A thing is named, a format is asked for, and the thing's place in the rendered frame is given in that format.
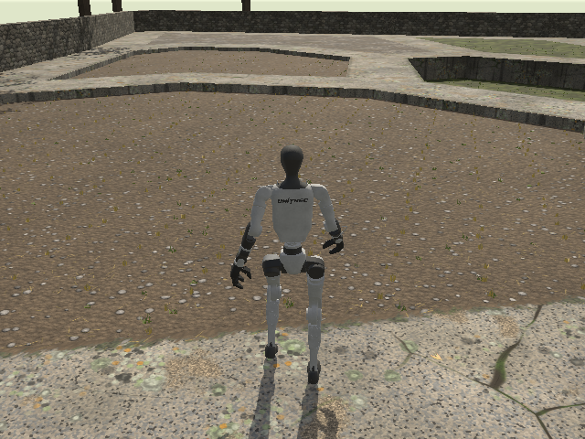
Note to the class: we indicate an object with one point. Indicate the left robot hand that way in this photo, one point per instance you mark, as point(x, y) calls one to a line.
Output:
point(235, 276)

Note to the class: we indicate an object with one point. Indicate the right robot thigh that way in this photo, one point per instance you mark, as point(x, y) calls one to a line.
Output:
point(315, 282)

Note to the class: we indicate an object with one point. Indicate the robot right forearm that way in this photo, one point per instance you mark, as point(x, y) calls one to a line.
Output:
point(337, 234)

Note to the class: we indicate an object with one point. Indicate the robot left upper arm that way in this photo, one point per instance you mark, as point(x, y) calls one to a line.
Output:
point(258, 209)

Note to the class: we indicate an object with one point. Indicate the robot right foot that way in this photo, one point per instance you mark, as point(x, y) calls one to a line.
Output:
point(313, 376)

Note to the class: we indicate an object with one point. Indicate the robot left forearm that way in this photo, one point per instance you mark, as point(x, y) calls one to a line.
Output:
point(245, 248)

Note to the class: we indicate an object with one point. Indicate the right robot hand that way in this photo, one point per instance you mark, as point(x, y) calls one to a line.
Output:
point(338, 248)

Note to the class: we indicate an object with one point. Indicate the robot right upper arm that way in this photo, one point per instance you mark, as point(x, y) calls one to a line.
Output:
point(326, 206)

